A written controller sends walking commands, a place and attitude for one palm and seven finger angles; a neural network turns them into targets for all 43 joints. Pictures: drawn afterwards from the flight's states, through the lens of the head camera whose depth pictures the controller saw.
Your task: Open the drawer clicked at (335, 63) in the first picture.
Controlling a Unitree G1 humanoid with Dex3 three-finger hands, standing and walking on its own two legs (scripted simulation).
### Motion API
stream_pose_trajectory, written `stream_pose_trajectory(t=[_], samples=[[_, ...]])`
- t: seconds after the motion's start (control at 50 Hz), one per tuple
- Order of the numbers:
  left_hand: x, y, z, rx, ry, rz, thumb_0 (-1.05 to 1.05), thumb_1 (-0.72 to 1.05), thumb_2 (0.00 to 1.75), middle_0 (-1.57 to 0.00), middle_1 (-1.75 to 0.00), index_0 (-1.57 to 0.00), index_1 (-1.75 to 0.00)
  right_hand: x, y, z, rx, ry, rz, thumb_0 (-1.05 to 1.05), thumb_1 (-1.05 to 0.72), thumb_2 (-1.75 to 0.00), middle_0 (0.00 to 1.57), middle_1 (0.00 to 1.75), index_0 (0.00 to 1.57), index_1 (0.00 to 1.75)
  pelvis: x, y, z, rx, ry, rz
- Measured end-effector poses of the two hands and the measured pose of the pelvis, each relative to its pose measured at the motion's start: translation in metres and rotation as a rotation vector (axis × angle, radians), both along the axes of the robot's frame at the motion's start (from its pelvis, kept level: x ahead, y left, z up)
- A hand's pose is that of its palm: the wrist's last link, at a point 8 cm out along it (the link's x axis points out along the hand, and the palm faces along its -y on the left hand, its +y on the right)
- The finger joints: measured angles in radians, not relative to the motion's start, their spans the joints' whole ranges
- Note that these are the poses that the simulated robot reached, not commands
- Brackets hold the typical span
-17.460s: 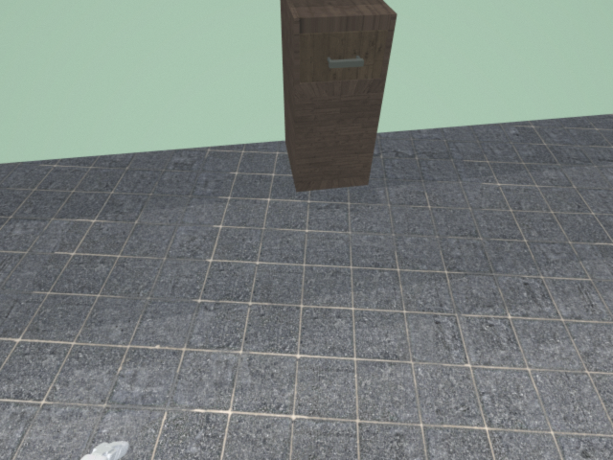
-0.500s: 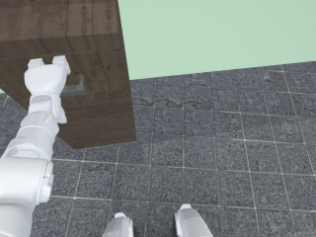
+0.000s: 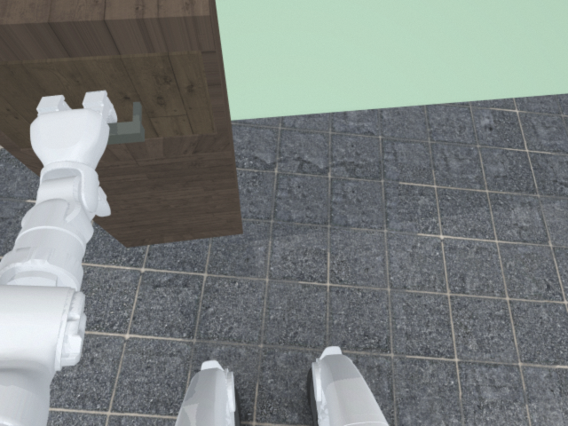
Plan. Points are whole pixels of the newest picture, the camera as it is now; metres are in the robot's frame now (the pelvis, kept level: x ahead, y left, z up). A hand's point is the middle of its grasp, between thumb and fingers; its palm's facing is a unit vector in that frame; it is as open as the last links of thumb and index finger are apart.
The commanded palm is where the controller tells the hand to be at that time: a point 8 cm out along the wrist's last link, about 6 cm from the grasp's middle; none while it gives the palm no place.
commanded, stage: lower the fingers behind the handle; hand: left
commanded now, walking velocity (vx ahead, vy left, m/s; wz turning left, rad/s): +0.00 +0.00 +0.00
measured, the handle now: (98, 123) +0.56 +0.25 -0.01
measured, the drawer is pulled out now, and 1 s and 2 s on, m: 0.00 0.00 0.02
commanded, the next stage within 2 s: close the thumb around the handle in 0.80 s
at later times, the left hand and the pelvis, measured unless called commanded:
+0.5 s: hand (100, 158) +0.52 +0.25 -0.04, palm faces -0.01 -0.01 -1.00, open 13.8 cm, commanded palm +0.51 +0.23 +0.01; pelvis -0.01 +0.00 -0.03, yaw -1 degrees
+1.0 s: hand (100, 159) +0.51 +0.25 -0.04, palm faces -0.05 -0.02 -1.00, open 13.6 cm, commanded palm +0.51 +0.23 +0.01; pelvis -0.01 +0.00 -0.03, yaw +0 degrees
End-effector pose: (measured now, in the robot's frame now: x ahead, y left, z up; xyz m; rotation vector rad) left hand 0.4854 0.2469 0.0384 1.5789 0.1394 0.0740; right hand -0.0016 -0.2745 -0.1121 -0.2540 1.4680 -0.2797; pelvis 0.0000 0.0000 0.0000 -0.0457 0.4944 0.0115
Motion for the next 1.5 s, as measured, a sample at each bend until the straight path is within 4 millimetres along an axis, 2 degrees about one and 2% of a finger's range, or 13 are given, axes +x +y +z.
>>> stream_pose_trajectory(t=[0.18,0.34,0.54,0.72,0.88,1.0,1.16,1.38,1.5], samples=[[0.009,-0.01,0.006,-0.031,0.036,-0.033,0.0,-0.49,0.3,-0.32,-1.2,-0.32,-1.2,0.003,0.003,0.005,-0.018,-0.037,0.0,0.01,-0.91,-0.89,0.2,0.3,0.2,0.3,0.001,0.0,0.0,-0.005,-0.008,0.003],[0.012,-0.004,-0.02,-0.02,0.056,-0.05,0.0,-0.49,0.3,-0.32,-1.2,-0.32,-1.2,-0.008,0.004,-0.009,-0.021,-0.007,0.0,0.01,-0.91,-0.89,0.2,0.3,0.2,0.3,-0.003,0.003,-0.015,-0.007,0.028,-0.006],[0.012,-0.001,-0.024,-0.015,-0.035,-0.046,0.0,-0.49,0.3,-0.32,-1.21,-0.33,-1.21,-0.011,0.011,-0.026,0.008,0.026,0.003,0.01,-0.91,-0.89,0.2,0.3,0.2,0.3,-0.006,0.004,-0.027,-0.015,0.047,0.0],[0.015,-0.005,-0.018,-0.014,0.028,-0.005,0.0,-0.49,0.3,-0.32,-1.21,-0.33,-1.22,-0.006,0.012,-0.018,0.004,-0.02,0.0,0.01,-0.91,-0.89,0.2,0.3,0.2,0.3,-0.009,0.004,-0.02,-0.013,0.029,0.002],[0.012,-0.003,-0.019,-0.028,0.056,-0.044,0.0,-0.49,0.3,-0.32,-1.21,-0.32,-1.21,-0.014,0.006,-0.014,-0.022,-0.014,-0.001,0.01,-0.91,-0.89,0.2,0.3,0.2,0.3,-0.01,0.003,-0.021,-0.013,0.027,-0.001],[0.011,0.0,-0.022,-0.028,0.006,-0.065,0.0,-0.46,0.32,-0.32,-1.21,-0.32,-1.21,-0.018,0.004,-0.018,-0.025,0.012,0.005,0.01,-0.91,-0.89,0.2,0.3,0.2,0.3,-0.01,0.002,-0.026,-0.015,0.041,0.001],[0.012,-0.001,-0.024,-0.014,-0.014,-0.028,0.0,-0.19,0.43,-0.33,-1.24,-0.34,-1.23,-0.014,0.006,-0.022,-0.006,0.014,0.003,0.01,-0.91,-0.89,0.2,0.3,0.2,0.3,-0.01,0.003,-0.026,-0.017,0.044,0.003],[0.015,-0.004,-0.019,-0.03,0.05,-0.03,0.0,0.37,0.67,-0.38,-1.3,-0.38,-1.29,-0.007,0.009,-0.015,-0.006,-0.013,-0.001,0.01,-0.91,-0.89,0.2,0.3,0.2,0.3,-0.005,0.002,-0.018,-0.013,0.031,-0.001],[0.013,-0.005,-0.02,-0.034,0.021,-0.066,0.0,0.67,0.8,-0.4,-1.33,-0.4,-1.33,-0.008,0.007,-0.016,-0.009,0.001,0.002,0.01,-0.91,-0.89,0.2,0.3,0.2,0.3,-0.002,0.003,-0.02,-0.013,0.035,-0.003]])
